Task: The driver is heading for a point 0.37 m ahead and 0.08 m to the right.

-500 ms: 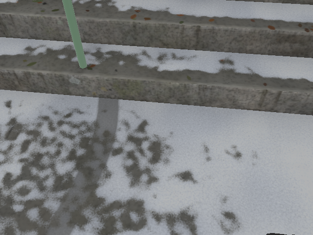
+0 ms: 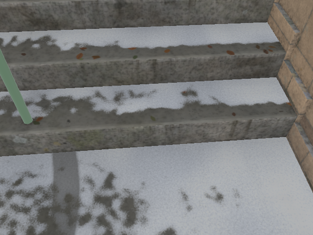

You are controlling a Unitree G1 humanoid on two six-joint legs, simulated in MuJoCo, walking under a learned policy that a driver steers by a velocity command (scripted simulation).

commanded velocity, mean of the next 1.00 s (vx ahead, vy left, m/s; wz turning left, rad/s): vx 0.23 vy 0.00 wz -0.24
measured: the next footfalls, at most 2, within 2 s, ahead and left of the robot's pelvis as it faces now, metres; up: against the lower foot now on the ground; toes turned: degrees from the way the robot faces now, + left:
right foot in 0.26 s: +0.30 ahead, -0.17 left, +0.00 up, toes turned -13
left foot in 0.72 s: +0.48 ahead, -0.01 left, +0.00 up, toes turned -13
